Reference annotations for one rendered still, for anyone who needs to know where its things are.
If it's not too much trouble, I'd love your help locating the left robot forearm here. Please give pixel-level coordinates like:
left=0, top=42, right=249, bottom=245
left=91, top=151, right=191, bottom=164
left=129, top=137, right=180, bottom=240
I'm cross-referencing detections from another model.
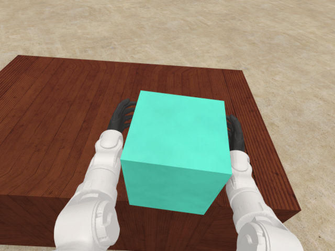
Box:
left=54, top=130, right=123, bottom=246

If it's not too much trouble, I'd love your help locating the robot left hand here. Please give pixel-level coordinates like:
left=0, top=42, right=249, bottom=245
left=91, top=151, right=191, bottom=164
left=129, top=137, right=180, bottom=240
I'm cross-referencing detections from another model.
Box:
left=107, top=98, right=137, bottom=133

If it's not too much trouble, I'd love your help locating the pedestal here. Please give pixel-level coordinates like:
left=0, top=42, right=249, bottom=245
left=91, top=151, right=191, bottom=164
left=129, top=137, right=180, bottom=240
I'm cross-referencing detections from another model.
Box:
left=0, top=55, right=301, bottom=251

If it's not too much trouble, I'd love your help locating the robot right hand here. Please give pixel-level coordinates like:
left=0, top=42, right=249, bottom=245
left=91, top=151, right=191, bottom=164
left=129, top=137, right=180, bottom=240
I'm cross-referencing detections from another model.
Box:
left=226, top=114, right=245, bottom=152

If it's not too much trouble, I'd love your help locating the right robot upper arm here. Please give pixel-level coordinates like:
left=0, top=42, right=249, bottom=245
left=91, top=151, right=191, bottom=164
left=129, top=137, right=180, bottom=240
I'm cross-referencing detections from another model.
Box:
left=236, top=221, right=304, bottom=251

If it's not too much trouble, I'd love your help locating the right robot forearm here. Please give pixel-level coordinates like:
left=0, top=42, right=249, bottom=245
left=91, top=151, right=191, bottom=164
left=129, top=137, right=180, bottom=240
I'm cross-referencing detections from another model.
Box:
left=226, top=150, right=289, bottom=234

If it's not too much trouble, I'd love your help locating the carton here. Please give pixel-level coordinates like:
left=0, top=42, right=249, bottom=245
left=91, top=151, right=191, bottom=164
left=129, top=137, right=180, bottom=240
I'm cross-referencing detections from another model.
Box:
left=120, top=90, right=232, bottom=215

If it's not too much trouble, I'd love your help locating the left robot upper arm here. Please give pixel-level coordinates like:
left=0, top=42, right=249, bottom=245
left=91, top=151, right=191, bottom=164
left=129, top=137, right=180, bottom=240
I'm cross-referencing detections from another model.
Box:
left=52, top=199, right=120, bottom=251

